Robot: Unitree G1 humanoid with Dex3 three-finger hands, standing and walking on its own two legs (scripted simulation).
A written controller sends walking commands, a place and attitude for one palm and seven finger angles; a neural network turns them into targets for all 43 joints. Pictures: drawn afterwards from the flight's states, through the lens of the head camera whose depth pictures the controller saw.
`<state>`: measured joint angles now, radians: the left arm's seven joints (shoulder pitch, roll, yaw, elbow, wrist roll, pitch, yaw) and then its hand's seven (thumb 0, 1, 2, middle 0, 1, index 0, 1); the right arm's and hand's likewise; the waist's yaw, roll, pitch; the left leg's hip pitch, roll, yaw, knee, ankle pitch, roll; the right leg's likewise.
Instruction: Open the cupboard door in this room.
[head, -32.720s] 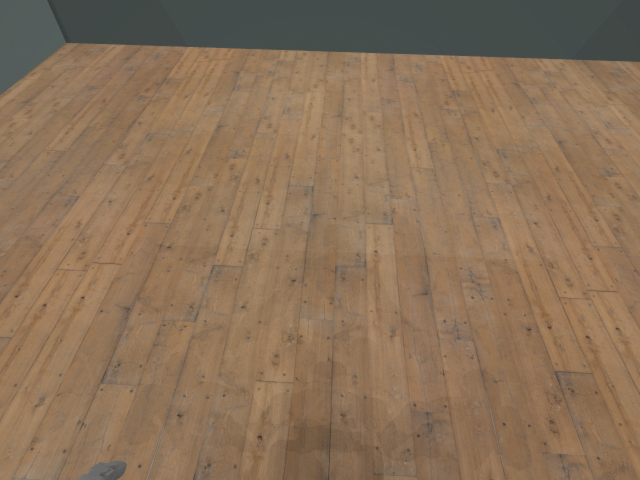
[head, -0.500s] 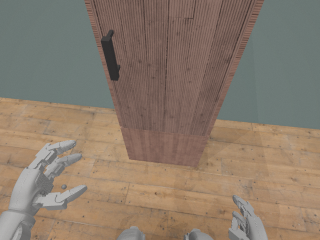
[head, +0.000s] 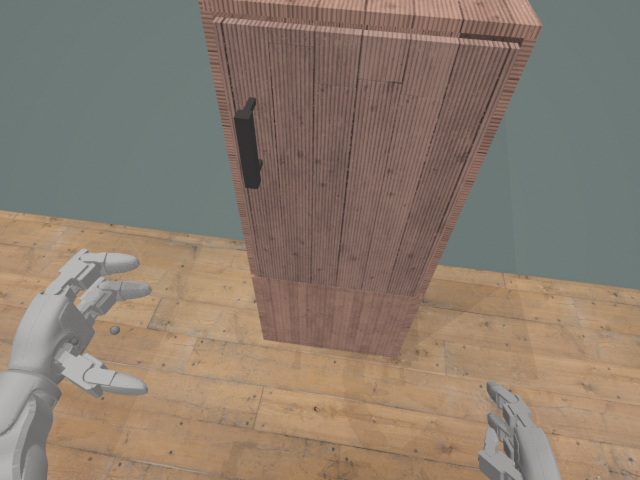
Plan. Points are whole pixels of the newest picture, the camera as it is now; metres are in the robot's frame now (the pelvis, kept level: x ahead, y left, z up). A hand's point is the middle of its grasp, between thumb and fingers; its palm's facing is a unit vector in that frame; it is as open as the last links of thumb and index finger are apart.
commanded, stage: raise the hand with hooked fingers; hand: left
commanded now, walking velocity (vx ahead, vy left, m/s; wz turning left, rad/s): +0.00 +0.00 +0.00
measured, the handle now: (251, 144) +0.58 +0.16 +0.09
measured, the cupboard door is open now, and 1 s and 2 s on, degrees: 0 0 0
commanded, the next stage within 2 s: move the hooked fingers beside the handle in 0.82 s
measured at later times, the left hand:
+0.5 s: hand (98, 273) +0.30 +0.28 +0.12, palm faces -0.04 -1.00 -0.04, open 14.0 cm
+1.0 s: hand (106, 279) +0.29 +0.26 +0.12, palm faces -0.02 -1.00 -0.03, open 14.0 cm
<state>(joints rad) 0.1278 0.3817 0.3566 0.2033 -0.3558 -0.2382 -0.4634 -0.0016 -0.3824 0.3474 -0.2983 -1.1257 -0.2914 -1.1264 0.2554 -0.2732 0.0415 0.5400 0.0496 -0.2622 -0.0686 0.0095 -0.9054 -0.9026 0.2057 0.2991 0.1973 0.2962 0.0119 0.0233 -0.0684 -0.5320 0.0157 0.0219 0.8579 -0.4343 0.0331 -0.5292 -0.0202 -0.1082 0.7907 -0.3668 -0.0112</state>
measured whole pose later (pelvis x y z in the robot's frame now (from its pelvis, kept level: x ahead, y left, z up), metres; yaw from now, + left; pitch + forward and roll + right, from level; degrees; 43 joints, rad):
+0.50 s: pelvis +0.01 +0.00 +0.01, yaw -1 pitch +5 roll -2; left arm -0.10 0.47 0.44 0.41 -0.36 -0.14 -0.56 -0.01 -0.49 0.30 -0.30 -1.20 -0.30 -1.20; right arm 0.30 -0.30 0.05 0.56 0.05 -0.21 -0.08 0.01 -0.90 -0.90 0.21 0.30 0.20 0.30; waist 0.01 0.02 -0.05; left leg -0.44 0.01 0.04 0.74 -0.39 0.04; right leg -0.45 -0.02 -0.09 0.69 -0.32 -0.01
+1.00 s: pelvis +0.00 -0.01 +0.01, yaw +0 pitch +4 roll -1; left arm -0.12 0.44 0.44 0.46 -0.35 -0.17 -0.56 -0.01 -0.50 0.30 -0.31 -1.20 -0.30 -1.20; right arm 0.28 -0.28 0.06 0.57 0.05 -0.21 -0.09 0.01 -0.90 -0.90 0.21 0.30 0.20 0.30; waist 0.02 0.03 -0.05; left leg -0.44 0.02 0.03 0.74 -0.38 0.02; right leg -0.45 -0.01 -0.10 0.69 -0.32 -0.02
